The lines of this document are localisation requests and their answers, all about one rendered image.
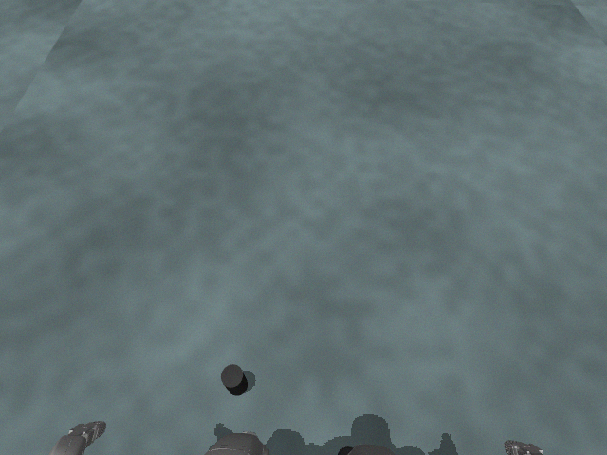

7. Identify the can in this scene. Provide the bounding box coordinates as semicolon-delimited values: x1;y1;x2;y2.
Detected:
221;364;248;396

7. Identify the left robot hand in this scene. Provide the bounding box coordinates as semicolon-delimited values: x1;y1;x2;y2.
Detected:
48;421;106;455

